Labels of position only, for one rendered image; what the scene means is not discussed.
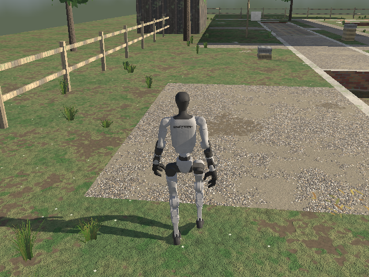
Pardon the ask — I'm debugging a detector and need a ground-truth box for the right robot hand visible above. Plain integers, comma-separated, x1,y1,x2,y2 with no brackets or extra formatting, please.
204,170,217,188

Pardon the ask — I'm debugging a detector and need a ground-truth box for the right robot upper arm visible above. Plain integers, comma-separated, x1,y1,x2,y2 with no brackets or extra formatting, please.
195,116,209,149

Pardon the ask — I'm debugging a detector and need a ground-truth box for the left robot upper arm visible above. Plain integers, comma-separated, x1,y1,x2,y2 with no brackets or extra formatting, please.
157,117,171,149

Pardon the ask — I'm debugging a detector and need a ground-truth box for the robot right forearm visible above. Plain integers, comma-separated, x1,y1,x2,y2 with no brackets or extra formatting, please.
204,140,216,171

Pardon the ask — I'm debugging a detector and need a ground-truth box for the left robot hand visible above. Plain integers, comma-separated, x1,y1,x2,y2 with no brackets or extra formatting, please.
152,163,165,177

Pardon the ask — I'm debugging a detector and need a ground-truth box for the robot left shin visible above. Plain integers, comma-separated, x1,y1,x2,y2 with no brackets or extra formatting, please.
170,198,179,237

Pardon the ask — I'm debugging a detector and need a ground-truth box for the left robot foot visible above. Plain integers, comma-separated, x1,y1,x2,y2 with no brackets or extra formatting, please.
172,230,181,245

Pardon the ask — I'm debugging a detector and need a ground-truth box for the robot left forearm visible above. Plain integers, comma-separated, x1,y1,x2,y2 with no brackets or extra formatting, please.
153,140,163,164

